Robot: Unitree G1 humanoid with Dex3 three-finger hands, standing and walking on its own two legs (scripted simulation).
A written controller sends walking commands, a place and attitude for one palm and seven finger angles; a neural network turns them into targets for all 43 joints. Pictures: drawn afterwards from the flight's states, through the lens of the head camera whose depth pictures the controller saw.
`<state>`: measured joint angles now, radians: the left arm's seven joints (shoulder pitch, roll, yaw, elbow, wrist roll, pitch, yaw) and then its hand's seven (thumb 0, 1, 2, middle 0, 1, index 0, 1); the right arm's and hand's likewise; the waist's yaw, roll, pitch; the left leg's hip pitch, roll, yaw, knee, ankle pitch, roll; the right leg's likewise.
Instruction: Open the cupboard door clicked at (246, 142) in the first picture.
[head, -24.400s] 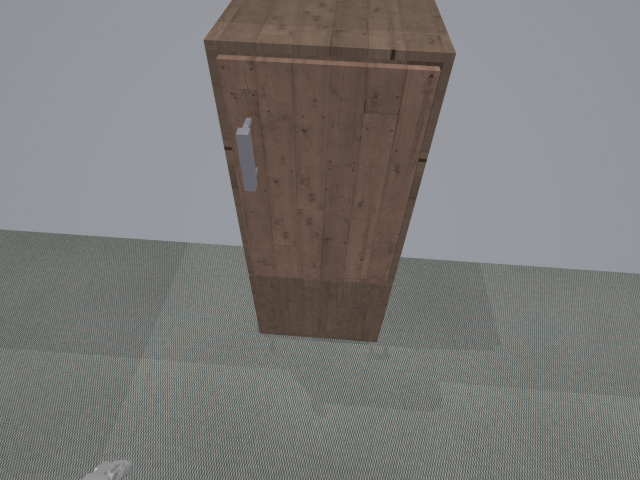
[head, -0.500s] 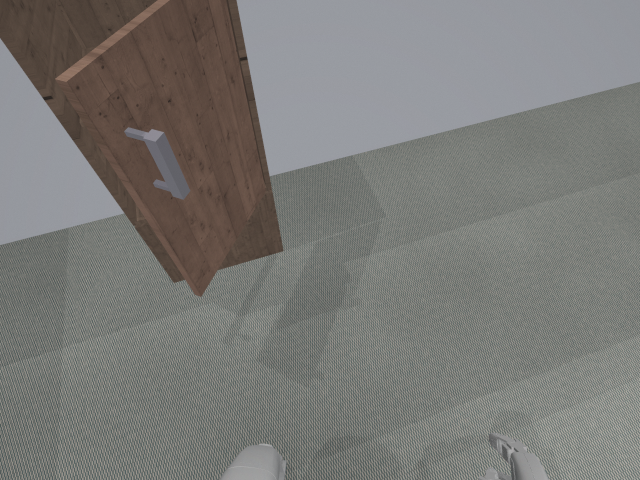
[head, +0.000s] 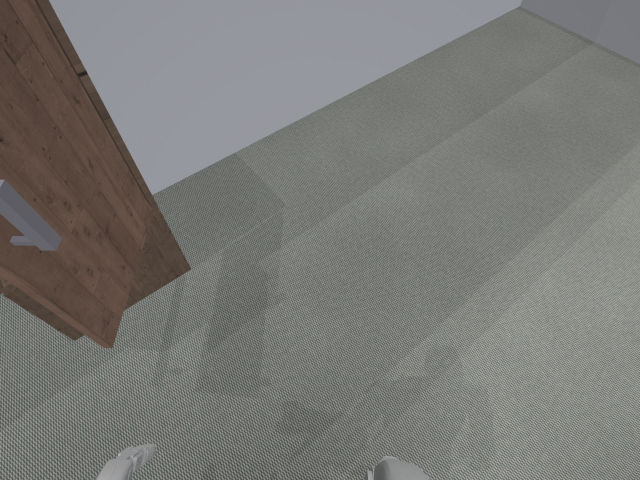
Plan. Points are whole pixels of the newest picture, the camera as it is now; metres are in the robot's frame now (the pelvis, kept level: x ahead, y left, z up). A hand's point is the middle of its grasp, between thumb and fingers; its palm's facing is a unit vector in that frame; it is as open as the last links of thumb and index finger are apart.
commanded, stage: walk to a spot facing it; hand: left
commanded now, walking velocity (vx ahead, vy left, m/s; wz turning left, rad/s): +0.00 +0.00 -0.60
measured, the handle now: (9, 218) +0.40 +0.45 +0.03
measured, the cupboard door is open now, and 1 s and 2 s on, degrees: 50 50 50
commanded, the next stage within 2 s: turn to face it in 1.80 s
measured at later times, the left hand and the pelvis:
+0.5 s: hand (201, 433) +0.18 +0.19 -0.18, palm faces -0.25 -0.96 -0.15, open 7.4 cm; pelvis +0.09 +0.01 +0.00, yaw -17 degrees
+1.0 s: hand (355, 268) +0.47 -0.04 -0.17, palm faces -0.55 -0.81 -0.19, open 7.4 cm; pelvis +0.26 -0.12 -0.01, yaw -33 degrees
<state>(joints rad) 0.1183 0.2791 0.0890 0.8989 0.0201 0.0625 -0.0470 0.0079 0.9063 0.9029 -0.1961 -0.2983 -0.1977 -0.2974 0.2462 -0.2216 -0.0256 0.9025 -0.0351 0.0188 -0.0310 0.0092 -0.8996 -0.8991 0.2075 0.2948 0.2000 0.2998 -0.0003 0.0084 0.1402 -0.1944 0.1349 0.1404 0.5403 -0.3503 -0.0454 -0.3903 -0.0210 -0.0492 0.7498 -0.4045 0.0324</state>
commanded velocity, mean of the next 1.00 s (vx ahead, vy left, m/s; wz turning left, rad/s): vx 0.32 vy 0.00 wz -0.51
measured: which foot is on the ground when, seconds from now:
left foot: down 0.00-0.04, up 0.06-0.42, down 0.44-0.90, up 0.92-1.00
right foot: up 0.00-0.02, down 0.04-0.42, up 0.44-0.88, down 0.90-1.00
